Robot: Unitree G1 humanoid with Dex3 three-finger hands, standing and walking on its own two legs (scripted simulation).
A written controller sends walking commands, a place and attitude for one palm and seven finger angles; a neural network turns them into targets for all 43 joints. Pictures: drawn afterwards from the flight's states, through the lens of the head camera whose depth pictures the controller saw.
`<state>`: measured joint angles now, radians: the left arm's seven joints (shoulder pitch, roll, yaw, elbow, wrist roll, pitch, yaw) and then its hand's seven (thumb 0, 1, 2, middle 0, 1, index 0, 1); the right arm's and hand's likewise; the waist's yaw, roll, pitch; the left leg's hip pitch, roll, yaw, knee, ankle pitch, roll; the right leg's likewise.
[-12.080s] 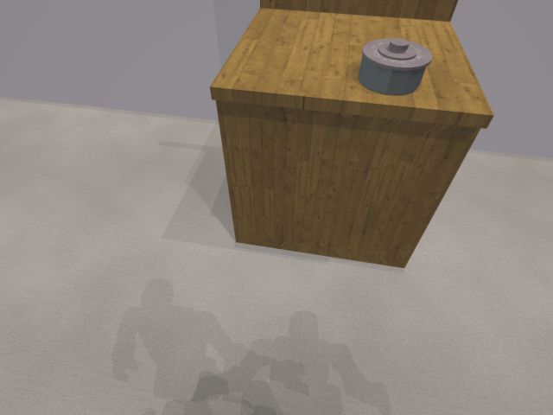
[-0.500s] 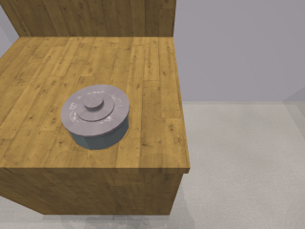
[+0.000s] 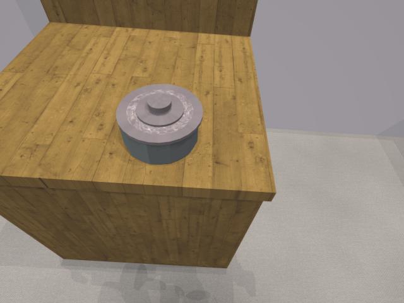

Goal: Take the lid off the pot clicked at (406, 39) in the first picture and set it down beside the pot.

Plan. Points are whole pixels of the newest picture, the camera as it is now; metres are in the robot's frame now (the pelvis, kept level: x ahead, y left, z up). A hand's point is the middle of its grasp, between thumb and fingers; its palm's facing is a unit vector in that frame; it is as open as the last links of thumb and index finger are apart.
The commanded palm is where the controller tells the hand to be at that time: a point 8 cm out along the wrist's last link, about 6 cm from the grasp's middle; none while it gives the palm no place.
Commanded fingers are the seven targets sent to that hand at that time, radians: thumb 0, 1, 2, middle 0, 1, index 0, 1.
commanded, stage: come to a stop and stand still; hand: left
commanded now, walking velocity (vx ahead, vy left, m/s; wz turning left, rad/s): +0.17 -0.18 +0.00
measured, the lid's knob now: (159, 102) +0.47 +0.13 +0.13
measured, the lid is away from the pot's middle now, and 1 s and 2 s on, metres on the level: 0.00 0.00 0.00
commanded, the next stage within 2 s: look again from close up in 1.36 s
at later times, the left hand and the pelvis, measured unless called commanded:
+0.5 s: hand out of the picture -0.01 +0.17 -0.17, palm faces +0.02 -0.99 -0.15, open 7.4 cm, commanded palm none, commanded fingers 0.00 0.90 0.90 -0.20 -0.30 -0.20 -0.30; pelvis +0.02 +0.01 +0.01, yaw +0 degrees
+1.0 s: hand out of the picture +0.04 +0.25 -0.17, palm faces +0.02 -0.98 -0.22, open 7.4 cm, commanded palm none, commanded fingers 0.00 0.90 0.90 -0.20 -0.30 -0.20 -0.30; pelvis +0.02 +0.05 +0.01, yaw +0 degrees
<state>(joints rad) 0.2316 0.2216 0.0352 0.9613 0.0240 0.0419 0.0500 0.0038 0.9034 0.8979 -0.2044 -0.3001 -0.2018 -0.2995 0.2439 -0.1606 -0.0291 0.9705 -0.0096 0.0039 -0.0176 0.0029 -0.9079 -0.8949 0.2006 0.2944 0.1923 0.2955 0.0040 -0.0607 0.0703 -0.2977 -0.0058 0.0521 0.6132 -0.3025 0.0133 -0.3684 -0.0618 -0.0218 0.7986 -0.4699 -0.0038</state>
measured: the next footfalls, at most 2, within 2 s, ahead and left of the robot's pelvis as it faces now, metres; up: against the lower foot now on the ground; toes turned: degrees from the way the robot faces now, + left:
none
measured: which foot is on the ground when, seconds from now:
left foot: down 0.00-1.00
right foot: down 0.00-1.00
